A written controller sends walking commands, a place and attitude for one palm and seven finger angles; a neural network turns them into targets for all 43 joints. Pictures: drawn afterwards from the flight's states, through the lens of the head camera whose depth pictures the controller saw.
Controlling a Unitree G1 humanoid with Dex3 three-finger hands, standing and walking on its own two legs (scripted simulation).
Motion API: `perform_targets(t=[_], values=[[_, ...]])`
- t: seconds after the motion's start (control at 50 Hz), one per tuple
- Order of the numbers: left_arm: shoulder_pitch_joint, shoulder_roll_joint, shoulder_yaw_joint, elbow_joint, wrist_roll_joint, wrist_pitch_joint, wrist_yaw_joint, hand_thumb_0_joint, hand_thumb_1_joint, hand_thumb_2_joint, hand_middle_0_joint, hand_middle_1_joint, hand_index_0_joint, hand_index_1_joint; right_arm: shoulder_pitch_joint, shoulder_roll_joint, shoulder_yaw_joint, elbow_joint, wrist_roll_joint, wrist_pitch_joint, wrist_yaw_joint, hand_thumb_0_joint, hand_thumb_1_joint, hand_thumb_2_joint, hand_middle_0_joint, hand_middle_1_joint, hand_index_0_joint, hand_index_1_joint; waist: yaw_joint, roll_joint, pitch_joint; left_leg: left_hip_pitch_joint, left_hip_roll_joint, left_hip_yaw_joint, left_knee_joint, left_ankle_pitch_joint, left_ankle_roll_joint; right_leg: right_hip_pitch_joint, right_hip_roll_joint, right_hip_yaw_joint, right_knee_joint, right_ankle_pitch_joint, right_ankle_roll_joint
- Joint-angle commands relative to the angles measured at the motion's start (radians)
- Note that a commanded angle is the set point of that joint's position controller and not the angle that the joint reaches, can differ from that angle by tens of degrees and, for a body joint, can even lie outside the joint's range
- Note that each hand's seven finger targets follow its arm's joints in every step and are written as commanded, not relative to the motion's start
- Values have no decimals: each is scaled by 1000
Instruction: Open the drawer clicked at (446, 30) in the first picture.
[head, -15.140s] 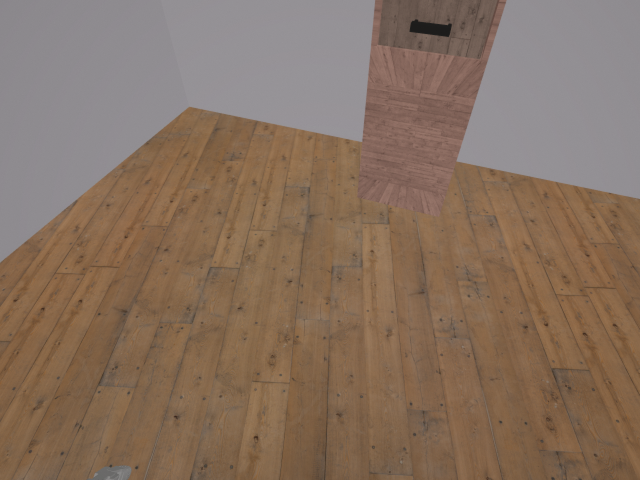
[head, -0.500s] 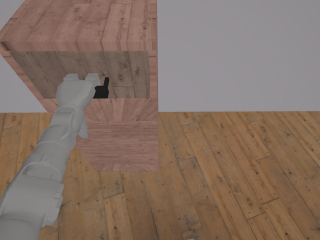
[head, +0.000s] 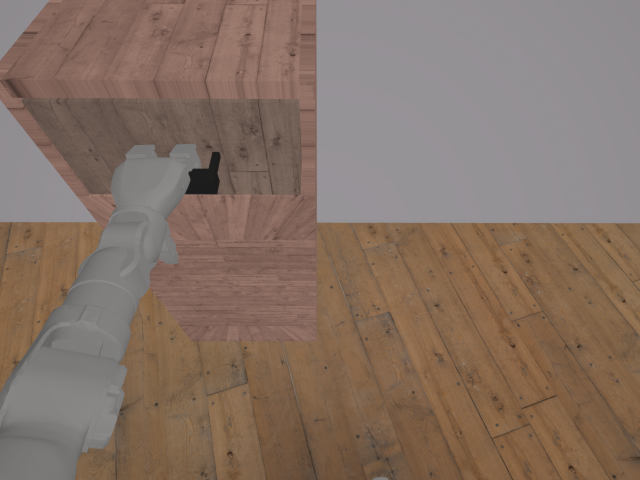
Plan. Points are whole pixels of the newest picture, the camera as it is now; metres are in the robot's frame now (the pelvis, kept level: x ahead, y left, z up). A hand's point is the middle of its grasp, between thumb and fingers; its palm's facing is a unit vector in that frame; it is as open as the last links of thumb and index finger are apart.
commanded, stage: close the thumb around the handle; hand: left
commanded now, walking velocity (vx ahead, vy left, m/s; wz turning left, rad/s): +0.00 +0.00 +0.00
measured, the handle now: (175, 169) +0.52 +0.20 +0.06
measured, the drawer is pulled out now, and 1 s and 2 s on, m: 0.00 0.03 0.18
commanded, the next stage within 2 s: pull the drawer open in 0.50 s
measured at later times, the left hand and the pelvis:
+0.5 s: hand (166, 208) +0.47 +0.21 +0.04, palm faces -0.03 -0.01 -1.00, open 5.9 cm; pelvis +0.00 +0.00 +0.00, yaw +0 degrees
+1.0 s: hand (162, 224) +0.44 +0.21 +0.04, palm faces -0.01 -0.03 -1.00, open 5.9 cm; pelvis +0.01 +0.00 +0.00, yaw +0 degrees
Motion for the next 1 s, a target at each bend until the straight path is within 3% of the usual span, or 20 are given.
perform_targets(t=[0.0, 0.06, 0.18, 0.22, 0.28, 0.36, 0.4, 0.44, 0.5, 0.56, 0.64, 0.66, 0.68, 0.76, 0.84, 0.86, 0.9, 0.92, 0.96, 0.98], values=[[-419, 220, 66, -164, -10, 8, 29, 0, 116, 564, -344, -1266, -344, -1266, 91, -153, -47, -73, 4, -22, -18, 0, -900, -900, 200, 300, 200, 300, -15, -1, -351, 245, -33, 6, -53, 388, 27, 155, 28, -14, -79, 349, -31], [-413, 256, 92, -169, -11, -2, 23, 0, 284, 636, -356, -1284, -356, -1284, 96, -154, -46, -76, 2, -21, -20, 0, -900, -900, 200, 300, 200, 300, -6, -6, -389, 241, -36, 8, -48, 408, 29, 190, 27, -7, -74, 382, -29], [-392, 217, 69, -165, -15, -8, 23, 0, 620, 780, -380, -1320, -380, -1320, 95, -151, -49, -77, 2, -22, -16, 0, -900, -900, 200, 300, 200, 300, -12, -6, -351, 240, -32, 8, -46, 402, 28, 157, 29, -12, -77, 365, -29], [-407, 232, 77, -174, -9, -6, 27, 0, 732, 828, -388, -1332, -388, -1332, 98, -154, -48, -76, 3, -22, -17, 0, -900, -900, 200, 300, 200, 300, -10, -10, -357, 241, -31, 3, -47, 401, 27, 151, 31, -15, -71, 354, -31], [-424, 198, 58, -182, -7, -2, 32, 0, 900, 900, -400, -1350, -400, -1350, 104, -151, -55, -69, 1, -25, -12, 0, -900, -900, 200, 300, 200, 300, -15, 10, -369, 271, -27, 1, -39, 428, 25, 128, 33, -19, -67, 355, -33], [-431, 181, 44, -179, -13, 6, 28, 0, 900, 900, -400, -1350, -400, -1350, 106, -151, -54, -70, 0, -22, -10, 0, -900, -900, 200, 300, 200, 300, -24, -18, -375, 269, -28, -1, -36, 428, 27, 136, 33, -19, -69, 360, -29], [-424, 205, 63, -181, -8, 6, 27, 0, 900, 900, -400, -1350, -400, -1350, 106, -153, -55, -68, 0, -22, -11, 0, -900, -900, 200, 300, 200, 300, -13, -8, -377, 266, -29, -2, -37, 432, 27, 141, 34, -18, -65, 364, -32], [-455, 164, 31, -189, -17, 7, 24, 0, 900, 900, -400, -1350, -400, -1350, 103, -152, -55, -65, 1, -21, -12, 0, -900, -900, 200, 300, 200, 300, -33, -22, -367, 273, -25, -7, -39, 430, 26, 129, 32, -21, -69, 356, -31], [-450, 174, 36, -198, -15, 11, 25, 0, 900, 900, -400, -1350, -400, -1350, 103, -151, -54, -67, 0, -23, -10, 0, -900, -900, 200, 300, 200, 300, -21, 14, -383, 289, -26, -4, -40, 429, 25, 124, 34, -20, -68, 348, -32], [-444, 182, 41, -181, -17, 11, 22, 0, 900, 900, -400, -1350, -400, -1350, 106, -153, -52, -66, 2, -22, -12, 0, -900, -900, 200, 300, 200, 300, -26, -17, -367, 270, -28, -5, -40, 421, 28, 137, 33, -19, -72, 357, -30], [-387, 187, 58, -198, -22, 5, 15, 0, 900, 900, -400, -1350, -400, -1350, 93, -151, -50, -74, -1, -20, -12, 0, -900, -900, 200, 300, 200, 300, -3, -2, -384, 277, -28, -2, -46, 453, 25, 165, 31, -21, -67, 380, -35], [-348, 167, 47, -210, -26, 1, 11, 0, 900, 900, -400, -1350, -400, -1350, 90, -146, -51, -83, 1, -19, -9, 0, -900, -900, 200, 300, 200, 300, 8, -4, -398, 284, -29, 0, -45, 469, 25, 180, 32, -20, -66, 394, -33], [-305, 206, 88, -223, -29, -3, 10, 0, 900, 900, -400, -1350, -400, -1350, 83, -149, -53, -86, 0, -17, -9, 0, -900, -900, 200, 300, 200, 300, 25, 1, -410, 293, -27, 6, -44, 491, 26, 197, 32, -17, -66, 417, -34], [-205, 185, 80, -294, -41, -16, 2, 0, 900, 900, -400, -1350, -400, -1350, 54, -145, -52, -109, 3, -9, -5, 0, -900, -900, 200, 300, 200, 300, 40, -21, -400, 285, -25, 8, -54, 535, 27, 242, 30, -14, -69, 463, -30], [-62, 206, 114, -419, -49, -9, 9, 0, 900, 900, -400, -1350, -400, -1350, 19, -146, -55, -132, 5, -6, 3, 0, -900, -900, 200, 300, 200, 300, 70, -20, -414, 308, -22, 7, -59, 631, 26, 292, 30, -10, -70, 525, -31], [-40, 170, 85, -459, -50, -5, 11, 0, 900, 900, -400, -1350, -400, -1350, 10, -141, -55, -139, 8, -8, 6, 0, -900, -900, 200, 300, 200, 300, 67, -2, -408, 329, -18, 3, -63, 649, 25, 276, 31, -15, -71, 518, -29], [-328, 185, 51, -376, -26, 9, 28, 0, 900, 900, -400, -1350, -400, -1350, 30, -152, -52, -84, 9, -8, -5, 0, -900, -900, 200, 300, 200, 300, -23, -32, -276, 296, -18, -3, -59, 496, 24, 158, 31, -27, -82, 418, -24], [-315, 209, 76, -352, -14, 13, 37, 0, 900, 900, -400, -1350, -400, -1350, 40, -150, -57, -81, 7, -12, -7, 0, -900, -900, 200, 300, 200, 300, -2, -21, -296, 293, -23, 0, -63, 470, 24, 164, 31, -24, -83, 391, -28], [-329, 237, 93, -341, 2, 19, 52, 0, 900, 900, -400, -1350, -400, -1350, 38, -147, -55, -78, 5, -15, -12, 0, -900, -900, 200, 300, 200, 300, 11, 17, -348, 317, -29, 0, -63, 473, 22, 178, 28, -19, -77, 387, -35], [-341, 167, 39, -349, -5, 22, 52, 0, 900, 900, -400, -1350, -400, -1350, 36, -141, -55, -79, 4, -17, -10, 0, -900, -900, 200, 300, 200, 300, 1, 25, -360, 339, -30, -2, -57, 490, 21, 164, 30, -24, -76, 395, -34]])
